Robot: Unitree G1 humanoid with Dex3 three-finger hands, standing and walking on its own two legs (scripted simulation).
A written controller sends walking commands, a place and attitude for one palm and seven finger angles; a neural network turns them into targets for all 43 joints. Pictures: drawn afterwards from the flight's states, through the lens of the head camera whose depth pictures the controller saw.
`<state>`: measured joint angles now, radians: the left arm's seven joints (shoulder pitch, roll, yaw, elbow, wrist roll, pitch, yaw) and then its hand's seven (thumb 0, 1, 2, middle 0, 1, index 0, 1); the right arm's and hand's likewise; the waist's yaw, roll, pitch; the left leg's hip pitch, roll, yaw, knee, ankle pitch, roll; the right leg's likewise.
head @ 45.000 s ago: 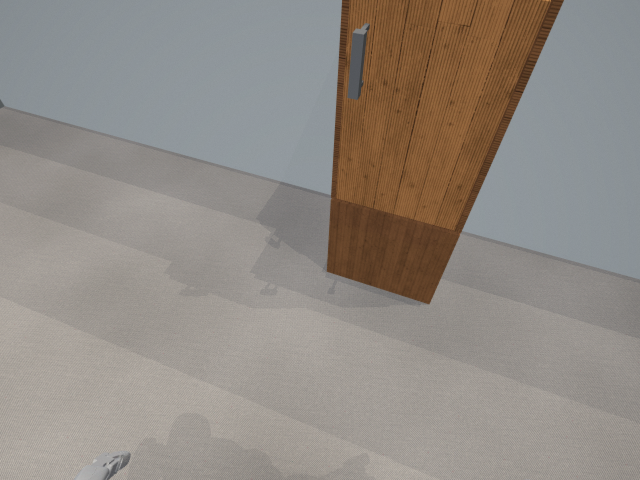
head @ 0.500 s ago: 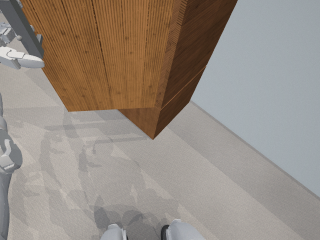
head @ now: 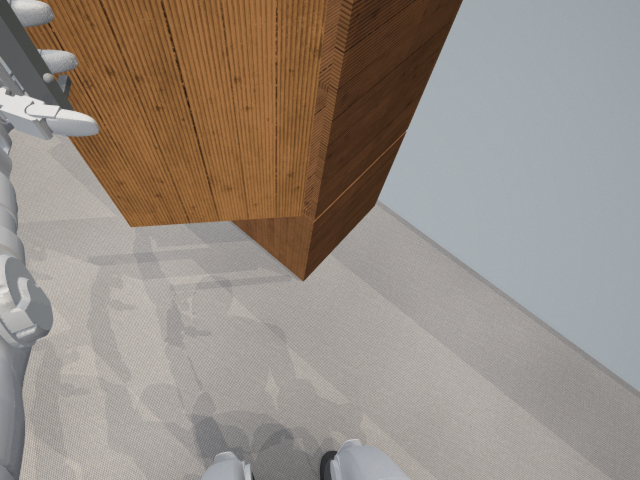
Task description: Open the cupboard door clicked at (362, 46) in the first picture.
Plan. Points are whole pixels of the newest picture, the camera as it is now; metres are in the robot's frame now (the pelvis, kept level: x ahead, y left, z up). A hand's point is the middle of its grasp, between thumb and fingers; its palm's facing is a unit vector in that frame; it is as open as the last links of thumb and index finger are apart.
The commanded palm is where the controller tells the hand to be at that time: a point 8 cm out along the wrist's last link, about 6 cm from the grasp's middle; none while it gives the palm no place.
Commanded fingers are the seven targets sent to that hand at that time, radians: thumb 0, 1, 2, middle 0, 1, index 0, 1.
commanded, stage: slide the fingers in behind the handle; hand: left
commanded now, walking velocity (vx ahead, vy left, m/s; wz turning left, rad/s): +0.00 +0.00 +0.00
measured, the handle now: (33, 52) +0.59 +0.25 +0.13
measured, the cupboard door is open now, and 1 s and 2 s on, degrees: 48 48 63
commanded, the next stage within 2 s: close the thumb around the handle in 0.40 s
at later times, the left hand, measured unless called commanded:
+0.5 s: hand (49, 80) +0.54 +0.22 +0.14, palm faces +0.01 -1.00 +0.00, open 14.0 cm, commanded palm +0.52 +0.26 +0.13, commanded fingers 0.00 -0.44 0.32 -0.30 -1.21 -0.30 -1.21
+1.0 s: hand (50, 81) +0.54 +0.22 +0.14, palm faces +0.02 -1.00 -0.01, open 7.6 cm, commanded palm +0.52 +0.26 +0.13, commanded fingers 0.00 0.90 0.90 -0.40 -1.35 -0.40 -1.35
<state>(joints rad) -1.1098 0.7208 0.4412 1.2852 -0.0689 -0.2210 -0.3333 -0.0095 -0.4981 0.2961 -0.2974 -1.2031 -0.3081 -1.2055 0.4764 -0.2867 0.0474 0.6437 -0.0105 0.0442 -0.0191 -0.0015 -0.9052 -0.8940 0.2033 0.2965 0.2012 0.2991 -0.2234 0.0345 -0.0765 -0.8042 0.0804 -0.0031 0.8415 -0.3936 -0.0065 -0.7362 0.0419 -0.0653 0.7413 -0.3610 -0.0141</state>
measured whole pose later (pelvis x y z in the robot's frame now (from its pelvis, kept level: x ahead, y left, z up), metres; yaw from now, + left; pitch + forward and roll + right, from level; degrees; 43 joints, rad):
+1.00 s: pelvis +0.00 +0.01 +0.00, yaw +0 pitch +20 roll -4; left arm -1.09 0.68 0.42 1.27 -0.06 -0.24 -0.29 0.00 0.43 0.69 -0.35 -1.30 -0.35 -1.30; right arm 0.47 -0.28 0.04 0.65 -0.02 0.04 -0.01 0.00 -0.91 -0.89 0.20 0.30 0.20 0.30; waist -0.22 0.04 -0.08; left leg -0.80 0.07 0.00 0.85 -0.40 0.01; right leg -0.73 0.03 -0.06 0.75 -0.36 0.00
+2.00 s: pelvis +0.02 +0.00 +0.01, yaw +0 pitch +12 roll -2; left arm -0.57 0.29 0.37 0.65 -0.21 -0.10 -0.10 -0.01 0.65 0.73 -0.36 -1.35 -0.38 -1.35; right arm 0.31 -0.26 0.01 0.56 0.02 0.03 -0.01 0.00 -0.91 -0.89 0.20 0.30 0.20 0.30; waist -0.07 0.04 -0.12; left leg -0.56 0.05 0.03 0.73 -0.39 0.00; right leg -0.52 0.02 -0.03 0.68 -0.38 0.00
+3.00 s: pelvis +0.02 +0.00 +0.02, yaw +0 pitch +8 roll -1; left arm -0.29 0.05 0.16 0.38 -0.08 -0.15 0.35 0.00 0.70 0.72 -0.34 -1.35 -0.34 -1.32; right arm 0.30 -0.22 -0.02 0.65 -0.02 -0.02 0.02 0.01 -0.91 -0.89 0.20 0.30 0.20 0.30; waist -0.03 0.06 -0.11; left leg -0.41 0.04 0.04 0.64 -0.36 0.00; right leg -0.39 0.01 -0.01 0.61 -0.35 0.00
